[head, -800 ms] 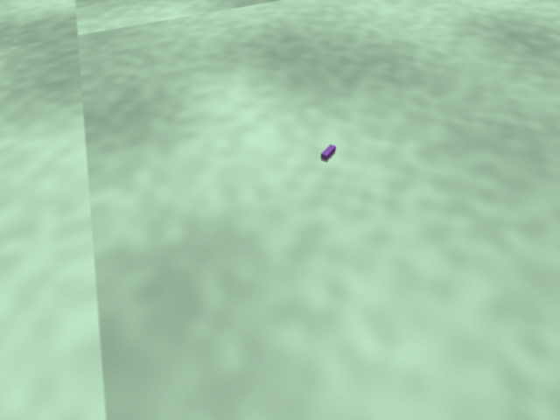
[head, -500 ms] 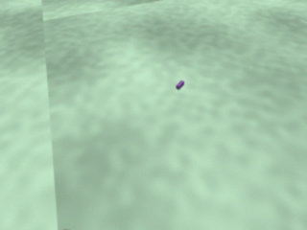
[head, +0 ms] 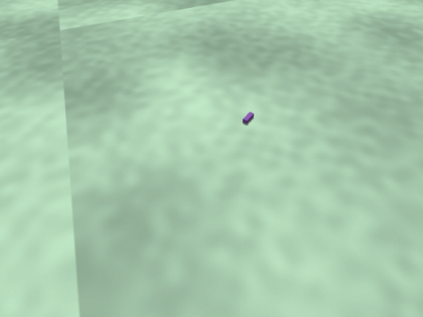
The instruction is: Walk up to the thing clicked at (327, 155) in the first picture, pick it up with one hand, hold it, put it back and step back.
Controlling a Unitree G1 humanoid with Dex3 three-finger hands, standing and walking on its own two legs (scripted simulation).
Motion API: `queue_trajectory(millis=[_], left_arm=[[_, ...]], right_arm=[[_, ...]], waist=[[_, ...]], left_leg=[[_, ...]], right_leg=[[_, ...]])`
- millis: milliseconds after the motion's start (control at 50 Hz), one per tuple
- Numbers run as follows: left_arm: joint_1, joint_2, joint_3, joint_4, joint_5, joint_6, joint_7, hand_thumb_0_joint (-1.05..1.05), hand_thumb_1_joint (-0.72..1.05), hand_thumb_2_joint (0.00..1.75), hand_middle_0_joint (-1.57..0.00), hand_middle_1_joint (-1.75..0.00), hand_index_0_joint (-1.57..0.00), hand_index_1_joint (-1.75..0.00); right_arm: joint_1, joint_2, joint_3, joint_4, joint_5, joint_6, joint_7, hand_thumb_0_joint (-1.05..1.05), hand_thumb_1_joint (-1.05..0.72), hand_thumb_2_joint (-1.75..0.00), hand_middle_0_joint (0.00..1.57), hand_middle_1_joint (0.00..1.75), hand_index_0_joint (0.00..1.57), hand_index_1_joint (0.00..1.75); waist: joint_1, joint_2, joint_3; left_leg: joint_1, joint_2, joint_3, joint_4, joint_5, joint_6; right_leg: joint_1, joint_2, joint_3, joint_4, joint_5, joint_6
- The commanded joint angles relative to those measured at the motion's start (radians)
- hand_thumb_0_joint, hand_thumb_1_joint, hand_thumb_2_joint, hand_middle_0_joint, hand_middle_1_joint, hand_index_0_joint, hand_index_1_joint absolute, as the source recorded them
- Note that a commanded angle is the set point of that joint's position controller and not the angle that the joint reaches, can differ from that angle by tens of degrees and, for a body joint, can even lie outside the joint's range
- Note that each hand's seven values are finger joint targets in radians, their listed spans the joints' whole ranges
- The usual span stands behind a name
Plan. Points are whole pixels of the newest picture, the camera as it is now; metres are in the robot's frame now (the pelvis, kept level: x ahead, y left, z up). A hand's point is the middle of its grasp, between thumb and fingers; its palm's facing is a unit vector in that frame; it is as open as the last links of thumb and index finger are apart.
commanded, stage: stand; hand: left
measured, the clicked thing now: (248, 117) +1.51 -0.19 -0.77
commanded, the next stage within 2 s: walk up in 0.32 s
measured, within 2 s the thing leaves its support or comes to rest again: neither
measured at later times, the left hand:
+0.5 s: hand out of the picture +0.09 +0.30 -0.15, palm faces +0.19 -0.93 -0.32, open 7.4 cm
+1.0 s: hand (91, 278) +0.22 +0.32 -0.17, palm faces +0.37 -0.88 -0.29, open 7.4 cm
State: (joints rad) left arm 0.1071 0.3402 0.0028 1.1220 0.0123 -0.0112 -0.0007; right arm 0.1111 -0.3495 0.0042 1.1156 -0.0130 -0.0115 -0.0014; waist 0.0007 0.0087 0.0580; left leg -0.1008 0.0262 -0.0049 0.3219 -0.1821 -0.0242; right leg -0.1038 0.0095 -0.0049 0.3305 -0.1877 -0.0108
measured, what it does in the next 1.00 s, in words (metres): walks ahead, turning left: left foot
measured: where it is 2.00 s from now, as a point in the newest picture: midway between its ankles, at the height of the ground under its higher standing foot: (247, 209)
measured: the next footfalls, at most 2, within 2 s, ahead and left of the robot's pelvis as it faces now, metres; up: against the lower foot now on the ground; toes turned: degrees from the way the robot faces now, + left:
left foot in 0.60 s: +0.13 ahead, +0.18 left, +0.00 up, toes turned +20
right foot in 1.06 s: +0.49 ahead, -0.09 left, +0.00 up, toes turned +24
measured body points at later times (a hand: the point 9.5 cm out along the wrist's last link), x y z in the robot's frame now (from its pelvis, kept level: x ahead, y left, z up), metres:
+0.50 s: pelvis +0.02 +0.01 -0.01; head +0.03 +0.04 +0.44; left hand +0.08 +0.35 -0.12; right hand +0.10 -0.33 -0.11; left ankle +0.02 +0.13 -0.72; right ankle +0.00 -0.11 -0.75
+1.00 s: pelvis +0.24 +0.01 -0.02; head +0.23 +0.06 +0.42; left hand +0.20 +0.37 -0.15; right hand +0.39 -0.30 -0.10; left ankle +0.09 +0.16 -0.75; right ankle +0.42 -0.11 -0.72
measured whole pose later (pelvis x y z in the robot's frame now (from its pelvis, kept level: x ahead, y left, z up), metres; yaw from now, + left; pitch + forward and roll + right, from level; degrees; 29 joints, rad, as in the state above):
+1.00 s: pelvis +0.24 +0.01 -0.02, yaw +24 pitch +0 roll +3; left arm 0.14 0.51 0.13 0.87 0.06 0.08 -0.16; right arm 0.42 -0.40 -0.03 0.91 -0.02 -0.13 -0.02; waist 0.01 -0.17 0.03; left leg -0.10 0.04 -0.10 0.49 -0.39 -0.05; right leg -0.57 -0.14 0.09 0.81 -0.22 0.02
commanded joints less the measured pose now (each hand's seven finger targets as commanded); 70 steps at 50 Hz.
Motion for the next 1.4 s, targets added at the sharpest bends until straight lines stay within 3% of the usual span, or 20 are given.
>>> queue_trajectory(millis=[0, 280, 300, 380, 440, 540, 560, 580, 620, 680, 720, 940, 1000, 1040, 1060, 1080, 1100, 1180, 1240, 1380], left_arm=[[-0.039, 0.219, 0.037, -0.058, -0.005, -0.024, 0.01, 0.0, 0.9, 0.9, -0.2, -0.3, -0.2, -0.3], [-0.034, 0.221, 0.037, -0.055, -0.003, -0.024, 0.01, 0.0, 0.9, 0.9, -0.2, -0.3, -0.2, -0.3], [-0.066, 0.388, 0.169, -0.193, 0.047, -0.02, -0.035, 0.0, 0.9, 0.9, -0.2, -0.3, -0.2, -0.3], [0.014, 0.391, 0.192, -0.248, 0.042, -0.006, -0.071, 0.0, 0.9, 0.9, -0.2, -0.3, -0.2, -0.3], [-0.036, 0.35, 0.193, -0.305, 0.045, -0.001, -0.092, 0.0, 0.9, 0.9, -0.2, -0.3, -0.2, -0.3], [-0.21, 0.322, 0.184, -0.389, 0.061, 0.015, -0.114, 0.0, 0.9, 0.9, -0.2, -0.3, -0.2, -0.3], [-0.202, 0.253, 0.166, -0.409, 0.056, 0.024, -0.12, 0.0, 0.9, 0.9, -0.2, -0.3, -0.2, -0.3], [-0.212, 0.177, 0.138, -0.447, 0.058, 0.028, -0.124, 0.0, 0.9, 0.9, -0.2, -0.3, -0.2, -0.3], [-0.146, 0.332, 0.166, -0.401, 0.063, 0.055, -0.137, 0.0, 0.9, 0.9, -0.2, -0.3, -0.2, -0.3], [-0.03, 0.344, 0.168, -0.333, 0.044, 0.052, -0.148, 0.0, 0.9, 0.9, -0.2, -0.3, -0.2, -0.3], [-0.024, 0.348, 0.168, -0.31, 0.046, 0.054, -0.149, 0.0, 0.9, 0.9, -0.2, -0.3, -0.2, -0.3], [-0.209, 0.298, 0.152, -0.433, 0.04, 0.033, -0.152, 0.0, 0.9, 0.9, -0.2, -0.3, -0.2, -0.3], [-0.162, 0.292, 0.162, -0.436, 0.035, 0.017, -0.144, 0.0, 0.9, 0.9, -0.2, -0.3, -0.2, -0.3], [0.095, 0.325, 0.192, -0.369, 0.037, 0.005, -0.132, 0.0, 0.9, 0.9, -0.2, -0.3, -0.2, -0.3], [0.276, 0.422, 0.231, -0.322, 0.053, -0.004, -0.115, 0.0, 0.9, 0.9, -0.2, -0.3, -0.2, -0.3], [0.274, 0.521, 0.236, -0.315, 0.049, -0.006, -0.1, 0.0, 0.9, 0.9, -0.2, -0.3, -0.2, -0.3], [0.148, 0.529, 0.227, -0.349, 0.036, -0.007, -0.083, 0.0, 0.9, 0.9, -0.2, -0.3, -0.2, -0.3], [0.073, 0.325, 0.173, -0.383, 0.024, -0.01, -0.069, 0.0, 0.9, 0.9, -0.2, -0.3, -0.2, -0.3], [0.102, 0.277, 0.155, -0.404, 0.03, -0.018, -0.073, 0.0, 0.9, 0.9, -0.2, -0.3, -0.2, -0.3], [0.077, 0.265, 0.143, -0.509, 0.047, 0.006, -0.089, 0.0, 0.9, 0.9, -0.2, -0.3, -0.2, -0.3]], right_arm=[[-0.032, -0.207, -0.036, -0.059, 0.003, -0.019, -0.009, 0.0, -0.9, -0.9, 0.2, 0.3, 0.2, 0.3], [-0.024, -0.204, -0.037, -0.058, 0.003, -0.019, -0.007, 0.0, -0.9, -0.9, 0.2, 0.3, 0.2, 0.3], [0.104, -0.379, -0.12, -0.111, 0.019, -0.039, 0.001, 0.0, -0.9, -0.9, 0.2, 0.3, 0.2, 0.3], [-0.059, -0.315, -0.123, -0.212, -0.009, -0.055, 0.01, 0.0, -0.9, -0.9, 0.2, 0.3, 0.2, 0.3], [0.005, -0.333, -0.136, -0.205, 0.003, -0.063, 0.027, 0.0, -0.9, -0.9, 0.2, 0.3, 0.2, 0.3], [0.401, -0.32, -0.17, -0.109, 0.004, -0.066, 0.02, 0.0, -0.9, -0.9, 0.2, 0.3, 0.2, 0.3], [0.525, -0.38, -0.197, -0.075, -0.009, -0.069, -0.007, 0.0, -0.9, -0.9, 0.2, 0.3, 0.2, 0.3], [0.537, -0.479, -0.214, -0.096, -0.027, -0.068, -0.029, 0.0, -0.9, -0.9, 0.2, 0.3, 0.2, 0.3], [0.326, -0.495, -0.186, -0.205, -0.012, -0.084, -0.036, 0.0, -0.9, -0.9, 0.2, 0.3, 0.2, 0.3], [0.175, -0.428, -0.151, -0.234, 0.011, -0.104, -0.043, 0.0, -0.9, -0.9, 0.2, 0.3, 0.2, 0.3], [0.233, -0.405, -0.14, -0.23, 0.008, -0.119, -0.045, 0.0, -0.9, -0.9, 0.2, 0.3, 0.2, 0.3], [0.371, -0.439, -0.153, -0.25, -0.002, -0.13, -0.05, 0.0, -0.9, -0.9, 0.2, 0.3, 0.2, 0.3], [0.312, -0.436, -0.148, -0.287, -0.009, -0.119, -0.065, 0.0, -0.9, -0.9, 0.2, 0.3, 0.2, 0.3], [0.23, -0.407, -0.132, -0.321, -0.004, -0.108, -0.068, 0.0, -0.9, -0.9, 0.2, 0.3, 0.2, 0.3], [0.257, -0.307, -0.097, -0.332, -0.007, -0.106, -0.075, 0.0, -0.9, -0.9, 0.2, 0.3, 0.2, 0.3], [0.298, -0.251, -0.073, -0.36, 0.017, -0.108, -0.079, 0.0, -0.9, -0.9, 0.2, 0.3, 0.2, 0.3], [0.342, -0.324, -0.092, -0.319, 0.004, -0.1, -0.1, 0.0, -0.9, -0.9, 0.2, 0.3, 0.2, 0.3], [0.3, -0.321, -0.102, -0.241, 0.03, -0.095, -0.07, 0.0, -0.9, -0.9, 0.2, 0.3, 0.2, 0.3], [0.322, -0.291, -0.095, -0.236, 0.016, -0.088, -0.055, 0.0, -0.9, -0.9, 0.2, 0.3, 0.2, 0.3], [0.362, -0.276, -0.104, -0.277, 0.03, -0.082, -0.056, 0.0, -0.9, -0.9, 0.2, 0.3, 0.2, 0.3]], waist=[[0.002, -0.005, -0.074], [0.0, -0.007, -0.083], [0.018, -0.156, -0.128], [0.116, -0.291, -0.019], [0.102, -0.157, -0.006], [-0.111, -0.04, -0.095], [-0.175, 0.174, -0.108], [-0.172, 0.357, -0.055], [-0.034, 0.05, 0.01], [0.068, 0.063, 0.034], [0.045, 0.057, 0.03], [-0.049, 0.137, 0.013], [-0.005, 0.167, -0.058], [0.15, 0.059, -0.178], [0.241, -0.197, -0.243], [0.205, -0.524, -0.214], [0.144, -0.457, -0.222], [0.067, -0.189, -0.052], [0.064, -0.198, -0.023], [0.031, -0.146, -0.028]], left_leg=[[0.014, 0.106, -0.083, -0.04, 0.115, 0.047], [0.009, 0.103, -0.085, -0.042, 0.114, 0.048], [-0.223, 0.118, -0.23, 0.038, -0.327, 0.098], [-0.61, 0.005, 0.079, 0.467, -0.245, 0.029], [-0.532, 0.068, 0.066, 0.473, -0.286, 0.028], [0.095, 0.004, 0.144, 0.145, -0.052, 0.051], [0.297, 0.027, 0.001, 0.047, -0.121, 0.089], [0.351, 0.238, -0.451, -0.092, -0.467, 0.143], [-0.02, 0.393, -0.794, -0.257, -0.801, 0.249], [-0.104, 0.297, -0.484, -0.161, -0.557, 0.246], [-0.147, 0.219, -0.351, -0.124, -0.425, 0.212], [-0.007, 0.178, -0.222, 0.036, 0.061, 0.225], [-0.03, 0.202, -0.204, 0.188, 0.292, 0.21], [-0.224, 0.148, -0.117, 0.503, 0.333, 0.157], [-0.442, 0.062, -0.055, 0.823, 0.138, 0.116], [-0.765, -0.122, 0.062, 1.001, -0.398, 0.082], [-0.76, -0.041, 0.014, 1.116, -0.399, 0.088], [-0.583, 0.059, -0.049, 0.886, -0.15, 0.109], [-0.532, 0.028, 0.009, 0.743, -0.095, 0.08], [-0.207, -0.006, 0.148, 0.389, 0.13, 0.087]], right_leg=[[-0.005, -0.135, 0.105, -0.058, 0.142, -0.017], [0.008, -0.136, 0.102, -0.057, 0.146, -0.017], [0.117, -0.128, 0.055, 0.062, -0.443, -0.056], [0.174, -0.43, 0.307, -0.188, -0.651, -0.196], [0.13, -0.427, 0.234, -0.188, -0.465, -0.227], [-0.219, -0.209, -0.15, 0.216, -0.432, -0.109], [-0.408, -0.094, -0.207, 0.563, -0.336, -0.075], [-0.733, 0.023, -0.125, 0.819, -0.438, -0.034], [-0.644, -0.084, 0.144, 0.903, -0.273, -0.011], [-0.547, -0.156, 0.163, 0.82, -0.197, 0.017], [-0.502, -0.154, 0.138, 0.773, -0.101, 0.026], [-0.571, -0.146, 0.066, 0.447, -0.033, 0.033], [-0.406, -0.126, 0.038, 0.335, -0.137, 0.003], [-0.006, -0.08, -0.001, 0.21, -0.066, -0.033], [0.187, -0.146, 0.135, 0.157, -0.225, -0.026], [0.291, -0.383, 0.534, -0.085, -0.386, -0.025], [0.271, -0.454, 0.722, -0.144, -0.413, -0.113], [-0.037, -0.241, 0.136, 0.002, -0.049, -0.063], [-0.054, -0.205, 0.017, 0.031, 0.229, -0.118], [-0.196, -0.222, -0.049, 0.091, 0.221, -0.106]])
